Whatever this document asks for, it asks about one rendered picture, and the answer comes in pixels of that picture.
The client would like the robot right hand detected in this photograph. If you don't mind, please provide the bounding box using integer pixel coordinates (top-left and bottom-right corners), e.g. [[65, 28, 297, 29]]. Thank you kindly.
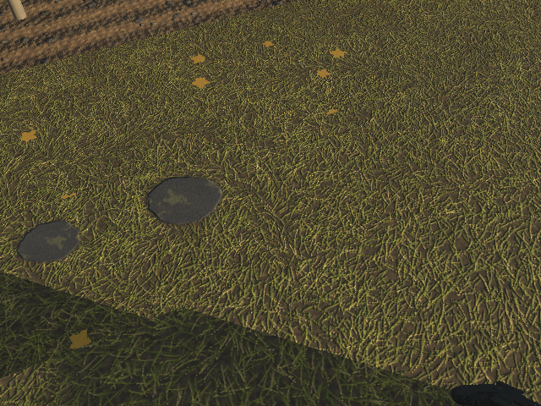
[[451, 381, 541, 406]]

